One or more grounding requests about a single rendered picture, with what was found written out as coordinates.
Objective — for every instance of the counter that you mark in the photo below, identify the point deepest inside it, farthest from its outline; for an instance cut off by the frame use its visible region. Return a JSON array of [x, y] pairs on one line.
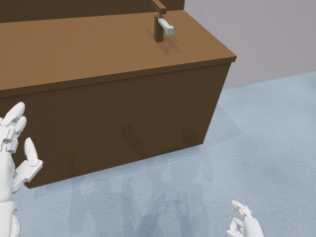
[[102, 83]]

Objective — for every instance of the robot left forearm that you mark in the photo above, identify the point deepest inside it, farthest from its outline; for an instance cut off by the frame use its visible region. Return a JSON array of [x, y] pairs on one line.
[[10, 225]]

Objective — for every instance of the tap lever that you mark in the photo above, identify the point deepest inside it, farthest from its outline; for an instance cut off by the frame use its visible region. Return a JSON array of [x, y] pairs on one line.
[[169, 30]]

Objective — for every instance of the robot left hand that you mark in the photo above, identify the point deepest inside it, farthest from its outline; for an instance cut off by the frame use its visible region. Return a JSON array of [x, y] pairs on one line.
[[11, 127]]

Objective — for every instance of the robot right hand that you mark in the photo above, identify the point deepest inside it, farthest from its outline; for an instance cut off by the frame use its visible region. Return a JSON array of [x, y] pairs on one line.
[[250, 226]]

